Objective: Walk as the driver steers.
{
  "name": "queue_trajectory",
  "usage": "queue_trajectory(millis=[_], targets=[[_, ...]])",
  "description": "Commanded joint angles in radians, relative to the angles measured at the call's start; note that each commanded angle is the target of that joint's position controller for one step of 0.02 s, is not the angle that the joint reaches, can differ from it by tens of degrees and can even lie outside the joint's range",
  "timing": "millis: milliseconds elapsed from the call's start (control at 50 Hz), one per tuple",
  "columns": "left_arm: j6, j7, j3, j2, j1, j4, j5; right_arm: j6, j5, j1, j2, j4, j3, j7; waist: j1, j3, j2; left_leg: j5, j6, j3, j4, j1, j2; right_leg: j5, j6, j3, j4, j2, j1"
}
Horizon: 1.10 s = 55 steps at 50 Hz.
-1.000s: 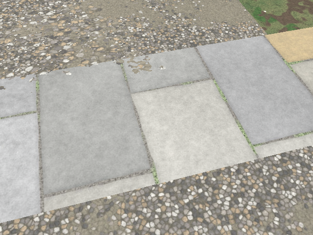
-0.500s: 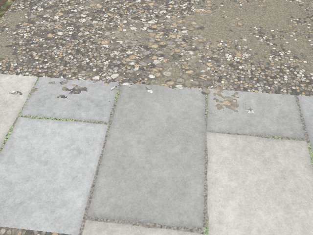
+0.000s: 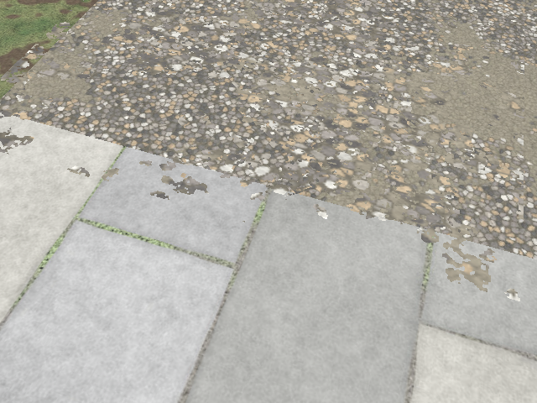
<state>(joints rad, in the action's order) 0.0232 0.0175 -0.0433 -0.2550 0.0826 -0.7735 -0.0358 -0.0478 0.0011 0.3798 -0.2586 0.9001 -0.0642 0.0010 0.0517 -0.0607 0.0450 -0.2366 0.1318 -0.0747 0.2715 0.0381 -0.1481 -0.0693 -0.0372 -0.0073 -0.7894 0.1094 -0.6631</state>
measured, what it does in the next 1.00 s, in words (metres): walks ahead, turning right: right foot, then left foot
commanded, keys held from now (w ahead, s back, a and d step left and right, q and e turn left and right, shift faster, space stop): e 0.86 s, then no key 0.14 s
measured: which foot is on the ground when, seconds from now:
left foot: down 0.00-0.14, up 0.16-0.64, down 0.66-1.00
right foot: up 0.00-0.12, down 0.14-0.68, up 0.70-1.00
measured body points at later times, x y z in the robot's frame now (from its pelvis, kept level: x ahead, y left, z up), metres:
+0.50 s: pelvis +0.13 -0.03 -0.01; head +0.17 -0.05 +0.44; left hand +0.25 +0.24 -0.13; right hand +0.21 -0.30 -0.14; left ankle +0.19 +0.13 -0.70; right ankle +0.20 -0.10 -0.74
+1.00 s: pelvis +0.16 +0.02 +0.00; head +0.19 +0.02 +0.45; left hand +0.38 +0.21 -0.13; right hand +0.12 -0.27 -0.10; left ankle +0.19 +0.11 -0.74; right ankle +0.07 -0.09 -0.69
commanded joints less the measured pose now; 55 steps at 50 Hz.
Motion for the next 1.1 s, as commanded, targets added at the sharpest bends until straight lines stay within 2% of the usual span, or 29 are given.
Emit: queue_trajectory(millis=[20, 60, 80, 120, 140, 160, 180, 200, 220, 240, 260, 280, 340, 460, 580, 640, 660, 680, 700, 720, 740, 760, 780, 820, 880, 920, 1000, 1060, 1100], targets=[[0.017, 0.002, 0.006, -0.035, -0.038, 0.051, 0.011, -0.011, 0.008, 0.063, -0.102, -0.021, -0.01, 0.013, 0.017, 0.049, -0.121, 0.864, -0.003, -0.036, 0.022, -0.022, 0.226, 0.1, 0.035, 0.086, 0.117, -0.071, 0.11], [0.024, -0.001, 0.008, -0.048, -0.029, 0.041, 0.012, -0.01, 0.019, 0.057, -0.104, -0.012, -0.004, 0.02, 0.013, 0.048, -0.135, 0.897, -0.013, -0.032, 0.053, -0.065, 0.247, 0.073, 0.066, 0.089, 0.18, -0.098, 0.158], [0.029, -0.004, 0.004, -0.064, 0.014, 0.025, 0.01, -0.011, 0.023, 0.039, -0.111, -0.012, -0.003, 0.025, -0.01, 0.057, -0.142, 0.963, -0.019, -0.033, 0.094, -0.081, 0.263, 0.033, 0.087, 0.085, 0.202, -0.116, 0.204], [0.046, -0.013, -0.011, -0.102, 0.192, -0.039, 0.009, -0.014, 0.024, -0.011, -0.138, -0.013, -0.008, 0.035, -0.096, 0.098, -0.136, 1.043, -0.034, -0.022, 0.266, -0.111, 0.274, 0.021, 0.128, 0.066, 0.3, -0.149, 0.348], [0.061, -0.018, -0.016, -0.114, 0.294, -0.072, 0.006, -0.016, 0.014, -0.049, -0.153, -0.024, -0.012, 0.036, -0.158, 0.134, -0.098, 0.911, -0.045, 0.012, 0.437, -0.062, 0.235, 0.214, 0.149, 0.033, 0.402, -0.118, 0.488], [0.065, -0.023, -0.036, -0.204, 0.369, -0.078, 0.001, -0.023, 0.006, -0.021, -0.127, -0.064, -0.005, 0.039, -0.15, 0.241, 0.049, 0.419, -0.071, 0.066, 0.747, 0.119, 0.136, 0.769, 0.227, -0.194, 0.292, 0.098, 0.715], [0.048, -0.015, -0.044, -0.234, 0.315, -0.064, 0.021, -0.011, -0.015, 0.131, -0.057, -0.05, 0.003, 0.033, -0.05, 0.372, 0.205, -0.373, -0.111, 0.073, 1.019, 0.37, -0.012, 1.14, 0.43, -0.497, 0.294, 0.309, 0.895], [0.034, -0.003, -0.041, -0.188, 0.261, -0.042, 0.059, 0.005, 0.028, 0.097, -0.107, -0.029, 0.002, 0.03, -0.05, 0.352, 0.044, -0.305, -0.108, -0.005, 1.057, 0.395, 0.052, 0.928, 0.424, -0.497, 0.363, 0.263, 0.799], [0.022, -0.003, -0.035, -0.149, 0.182, -0.021, 0.057, 0.014, 0.036, 0.013, -0.115, -0.044, -0.003, 0.026, -0.047, 0.217, 0.002, -0.257, -0.116, -0.003, 1.063, 0.445, 0.08, 0.704, 0.402, -0.414, 0.404, 0.21, 0.674], [0.01, -0.006, -0.024, -0.109, 0.139, -0.012, 0.048, 0.02, 0.04, -0.035, -0.112, -0.057, -0.001, 0.023, -0.036, 0.137, -0.04, -0.224, -0.123, 0.001, 1.011, 0.461, 0.112, 0.547, 0.365, -0.357, 0.451, 0.157, 0.569], [0.003, -0.012, -0.022, -0.101, 0.137, -0.015, 0.045, 0.034, 0.04, -0.066, -0.107, -0.071, -0.001, 0.019, -0.03, 0.095, -0.032, -0.204, -0.133, 0.005, 0.959, 0.45, 0.134, 0.452, 0.336, -0.315, 0.484, 0.116, 0.492], [-0.005, -0.015, -0.024, -0.106, 0.142, -0.023, 0.04, 0.051, 0.039, -0.055, -0.093, -0.075, 0.003, 0.017, -0.017, 0.093, -0.005, -0.186, -0.143, 0.015, 0.915, 0.408, 0.138, 0.365, 0.313, -0.288, 0.506, 0.08, 0.432], [-0.015, -0.014, -0.041, -0.145, 0.156, -0.022, 0.025, 0.075, 0.032, -0.058, -0.07, -0.084, 0.01, 0.021, -0.018, 0.128, 0.024, -0.169, -0.165, 0.035, 0.824, 0.377, 0.127, 0.204, 0.292, -0.275, 0.522, 0.036, 0.377], [-0.047, -0.016, -0.064, -0.173, 0.177, -0.005, 0.019, 0.089, 0.023, -0.183, -0.085, -0.127, 0.008, 0.034, -0.073, 0.111, 0.077, -0.138, -0.183, 0.02, 0.642, 0.438, 0.135, -0.272, 0.252, -0.397, 0.574, 0.011, 0.389], [-0.066, -0.012, -0.078, -0.177, 0.163, 0.009, 0.011, 0.065, 0.001, -0.189, -0.083, -0.149, 0.016, 0.047, -0.084, 0.11, 0.094, -0.18, -0.152, 0.01, 0.453, 0.346, 0.093, -0.221, 0.232, -0.491, 0.54, 0.004, 0.41], [-0.075, -0.008, -0.079, -0.172, 0.115, 0.02, 0.023, 0.045, -0.006, -0.079, -0.086, -0.133, 0.016, 0.057, -0.024, 0.109, 0.096, -0.111, -0.109, 0.018, 0.169, 0.161, 0.067, -0.19, 0.174, -0.51, 0.503, -0.033, 0.351], [-0.073, -0.01, -0.073, -0.15, 0.11, 0.029, 0.034, 0.038, 0.002, -0.051, -0.121, -0.129, 0.007, 0.065, -0.014, 0.1, 0.048, -0.084, -0.088, -0.036, 0.02, 0.072, 0.13, -0.292, 0.118, -0.471, 0.457, -0.088, 0.282], [-0.07, -0.014, -0.058, -0.082, 0.178, 0.034, 0.041, 0.039, 0.017, -0.086, -0.21, -0.154, -0.01, 0.073, -0.066, 0.117, -0.149, -0.216, -0.033, -0.274, -0.092, 0.015, 0.367, -0.439, 0.061, -0.324, 0.24, -0.195, 0.2], [-0.062, -0.023, -0.068, -0.114, 0.153, 0.041, 0.03, 0.044, 0.035, -0.211, -0.272, -0.196, -0.021, 0.067, -0.07, 0.029, -0.279, -0.12, 0.068, -0.469, -0.14, 0.141, 0.535, -0.48, 0.036, -0.105, 0.018, -0.318, 0.056], [-0.06, -0.023, -0.084, -0.185, 0.137, 0.032, 0.0, 0.045, 0.037, -0.203, -0.203, -0.193, -0.01, 0.061, -0.077, 0.033, -0.148, 0.073, 0.098, -0.374, -0.079, 0.201, 0.521, -0.444, 0.027, -0.12, -0.159, -0.217, 0.121], [-0.063, -0.016, -0.087, -0.175, 0.168, 0.014, 0.002, 0.043, 0.026, -0.242, -0.143, -0.202, 0.008, 0.055, -0.112, 0.043, -0.113, 0.203, 0.073, -0.256, -0.039, 0.217, 0.449, -0.394, 0.029, -0.114, -0.236, -0.22, 0.154], [-0.072, -0.01, -0.084, -0.161, 0.201, -0.001, 0.003, 0.042, 0.023, -0.266, -0.125, -0.212, 0.014, 0.051, -0.126, 0.051, -0.122, 0.291, 0.047, -0.157, -0.013, 0.196, 0.392, -0.354, 0.021, -0.102, -0.311, -0.217, 0.155], [-0.081, -0.002, -0.083, -0.156, 0.215, -0.01, 0.004, 0.041, 0.021, -0.269, -0.124, -0.221, 0.015, 0.054, -0.123, 0.062, -0.163, 0.354, 0.039, -0.099, 0.007, 0.158, 0.363, -0.334, 0.012, -0.084, -0.376, -0.213, 0.133], [-0.092, 0.011, -0.076, -0.151, 0.189, 0.0, 0.012, 0.044, 0.025, -0.221, -0.123, -0.221, 0.015, 0.05, -0.089, 0.068, -0.176, 0.475, 0.047, -0.039, 0.041, 0.087, 0.35, -0.33, -0.012, -0.053, -0.397, -0.195, 0.09], [-0.098, 0.02, -0.06, -0.129, 0.108, 0.032, 0.018, 0.045, 0.023, -0.111, -0.145, -0.193, 0.002, 0.048, -0.024, 0.072, -0.184, 0.568, 0.07, -0.039, 0.074, -0.05, 0.379, -0.345, -0.035, -0.045, -0.292, -0.175, 0.043], [-0.101, 0.021, -0.052, -0.117, 0.089, 0.041, 0.021, 0.043, 0.024, -0.081, -0.159, -0.178, -0.005, 0.043, -0.01, 0.083, -0.197, 0.597, 0.08, -0.042, 0.091, -0.081, 0.396, -0.37, -0.033, -0.048, -0.21, -0.176, 0.073], [-0.101, 0.011, -0.032, -0.093, 0.081, 0.045, 0.031, 0.04, 0.025, -0.118, -0.17, -0.173, -0.01, 0.023, -0.018, 0.095, -0.224, 0.606, 0.08, -0.008, 0.116, -0.003, 0.396, -0.399, 0.0, 0.005, -0.005, -0.167, 0.253], [-0.092, 0.008, -0.022, -0.096, 0.07, 0.05, 0.027, 0.045, 0.033, -0.091, -0.191, -0.15, -0.02, 0.005, -0.004, 0.103, -0.246, 0.201, 0.08, -0.045, 0.064, 0.055, 0.398, -0.404, 0.044, 0.06, 0.16, -0.177, 0.368], [-0.072, 0.006, -0.009, -0.068, 0.139, 0.015, 0.016, 0.055, 0.024, -0.109, -0.171, -0.138, -0.016, -0.002, -0.065, 0.064, -0.191, -0.06, 0.043, -0.029, 0.091, 0.202, 0.369, -0.258, 0.091, 0.085, 0.416, -0.185, 0.573]])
